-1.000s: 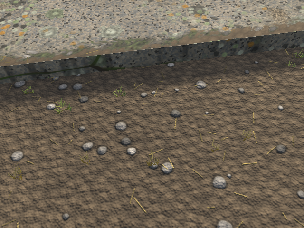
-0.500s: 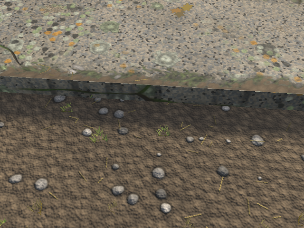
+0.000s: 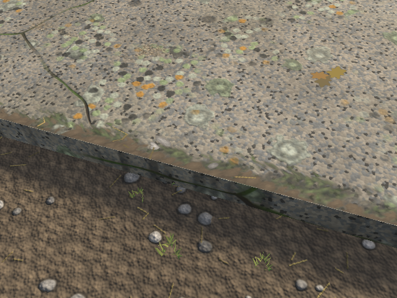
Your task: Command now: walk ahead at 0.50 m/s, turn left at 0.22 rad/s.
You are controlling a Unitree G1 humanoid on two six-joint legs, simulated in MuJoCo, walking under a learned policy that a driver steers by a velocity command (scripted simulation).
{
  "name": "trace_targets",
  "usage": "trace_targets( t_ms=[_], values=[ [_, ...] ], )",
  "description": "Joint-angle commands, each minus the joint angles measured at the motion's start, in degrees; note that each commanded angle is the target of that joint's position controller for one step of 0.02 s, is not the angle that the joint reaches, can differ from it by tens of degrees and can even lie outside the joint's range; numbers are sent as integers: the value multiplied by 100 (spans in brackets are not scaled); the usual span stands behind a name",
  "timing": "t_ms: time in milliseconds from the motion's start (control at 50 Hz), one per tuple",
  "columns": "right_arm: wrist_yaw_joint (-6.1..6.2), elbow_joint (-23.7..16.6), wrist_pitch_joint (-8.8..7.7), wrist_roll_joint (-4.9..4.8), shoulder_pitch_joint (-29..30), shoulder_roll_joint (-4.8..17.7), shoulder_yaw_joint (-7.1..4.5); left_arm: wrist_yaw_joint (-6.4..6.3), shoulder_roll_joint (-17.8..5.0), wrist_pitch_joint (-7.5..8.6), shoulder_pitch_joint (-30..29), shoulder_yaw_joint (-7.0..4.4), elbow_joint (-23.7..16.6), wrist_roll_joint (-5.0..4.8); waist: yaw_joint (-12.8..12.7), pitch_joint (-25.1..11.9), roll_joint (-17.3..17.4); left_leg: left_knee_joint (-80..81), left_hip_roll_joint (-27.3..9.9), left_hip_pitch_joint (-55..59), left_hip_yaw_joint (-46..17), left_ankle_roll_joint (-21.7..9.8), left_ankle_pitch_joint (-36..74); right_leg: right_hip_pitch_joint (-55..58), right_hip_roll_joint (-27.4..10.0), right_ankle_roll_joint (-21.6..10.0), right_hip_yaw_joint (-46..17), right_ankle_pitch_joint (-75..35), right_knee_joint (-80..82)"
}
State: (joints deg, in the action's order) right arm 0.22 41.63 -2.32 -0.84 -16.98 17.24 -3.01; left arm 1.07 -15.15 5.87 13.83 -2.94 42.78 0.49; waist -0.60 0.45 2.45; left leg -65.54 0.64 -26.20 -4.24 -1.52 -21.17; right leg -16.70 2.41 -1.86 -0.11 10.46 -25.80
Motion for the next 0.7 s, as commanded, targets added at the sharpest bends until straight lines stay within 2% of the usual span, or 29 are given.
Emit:
trace_targets(
  t_ms=[20,80,120,160,220,240,260,280,300,320,340,360,380,400,420,440,460,480,540,620,660,700],
  values=[
    [-40,-503,-114,20,181,342,-96,-13,-639,64,138,-135,-179,-41,-17,-38,-891,462,-544,-1195,-87,58,329,976,-1481,-1043,-1754,-313,1480],
    [-64,-652,-144,81,667,157,8,-40,-929,45,239,-208,-46,-97,-115,37,-715,1519,-625,-1197,94,165,963,912,-1478,-1124,-1282,-891,1695],
    [-102,-706,-184,66,1011,85,54,-55,-1019,3,335,-222,41,-124,-231,64,-691,2279,-569,-965,203,191,1593,874,-1367,-1033,-934,-1052,1734],
    [-141,-764,-218,33,1352,103,61,-61,-1074,-41,527,-223,158,-158,-357,112,-691,2852,-447,-679,316,217,2066,877,-1312,-946,-722,-1083,1716],
    [-204,-902,-254,-20,1758,173,45,-64,-1122,-124,839,-225,349,-198,-453,218,-705,3303,-355,-587,330,125,2164,1217,-1507,-861,-752,-1129,1592],
    [-282,-896,-76,449,1744,163,75,-7,-850,-139,1058,-152,535,96,-359,210,-708,3342,-260,-104,684,57,1978,1087,-1340,-616,-605,-1388,1474],
    [-298,-887,-23,467,1631,168,56,16,-880,-155,1078,-167,554,117,-331,205,-910,3376,-170,234,710,-8,1752,1026,-1352,-534,-671,-1686,1293],
    [-270,-792,-14,439,1314,270,16,14,-1013,-162,1002,-203,566,109,-130,118,-941,3499,-92,632,672,-70,1450,1080,-1338,-457,-697,-2186,935],
    [-211,-577,-51,460,680,417,-51,1,-1081,-162,968,-218,591,79,210,-151,-746,3806,-3,1408,654,-188,1339,1037,-1161,-366,-541,-2838,144],
    [-135,-359,-125,544,-149,684,-141,-2,-958,-153,960,-174,560,65,592,-700,-421,3891,-363,2568,341,-338,1205,559,-869,-269,-355,-2381,-1025],
    [-41,-352,-174,657,-944,1272,-242,1,-380,-147,1110,-17,272,-14,800,-1654,721,4082,-2117,4112,-1583,-641,730,-720,-361,-76,-9,-44,-2935],
    [-22,-247,-78,449,-959,1537,-341,-49,-528,-196,1433,-73,259,-37,653,-2020,1557,4846,-2765,4171,-3303,-1035,559,-1656,153,-98,-147,2051,-3994],
    [-41,-290,-51,348,-490,1061,-223,-78,-872,-279,1133,-162,374,53,530,-1183,669,4909,-2427,3496,-2623,-938,197,-1913,-222,-191,-520,1705,-4281],
    [-55,-265,-86,302,-96,653,-107,-18,-747,-286,870,-144,382,35,368,-513,469,5080,-2081,2811,-1826,-845,362,-1888,-433,-197,-456,1277,-4116],
    [-62,-237,-112,303,143,385,-31,13,-647,-319,789,-131,430,23,234,-233,407,5299,-1819,2379,-1235,-691,722,-1704,-578,-168,-389,993,-3842],
    [-41,-168,-147,277,209,282,6,43,-605,-383,778,-139,465,98,123,-53,527,5428,-1644,2084,-813,-616,1109,-1545,-651,-115,-349,880,-3665],
    [-35,-110,-193,273,212,285,2,79,-535,-445,859,-124,539,143,58,-36,562,5504,-1570,1925,-538,-618,1446,-1375,-647,-72,-296,745,-3671],
    [-37,-53,-250,269,149,291,-10,111,-478,-478,805,-122,536,137,33,-45,473,5567,-1568,1905,-370,-666,1738,-1370,-635,-54,-277,622,-3703],
    [-16,153,-353,214,-1,371,-68,207,-366,-523,253,-105,366,151,17,154,289,5840,-1647,2047,82,-780,1886,-1926,-754,9,-259,95,-3443],
    [3,393,-345,227,-167,357,-86,315,-217,-496,-525,-25,137,149,135,350,219,5902,-1507,2168,834,-748,2221,-2040,-781,79,-43,-662,-2328],
    [11,511,-350,233,-272,438,-113,366,-167,-481,-908,26,2,140,205,397,226,5856,-1494,2162,1136,-678,2383,-1754,-741,14,166,-893,-1702],
    [31,632,-330,231,-416,535,-146,388,-221,-493,-1190,36,-117,152,264,452,202,5757,-1556,2322,1304,-599,2533,-1572,-672,-108,380,-787,-1313]
  ],
)
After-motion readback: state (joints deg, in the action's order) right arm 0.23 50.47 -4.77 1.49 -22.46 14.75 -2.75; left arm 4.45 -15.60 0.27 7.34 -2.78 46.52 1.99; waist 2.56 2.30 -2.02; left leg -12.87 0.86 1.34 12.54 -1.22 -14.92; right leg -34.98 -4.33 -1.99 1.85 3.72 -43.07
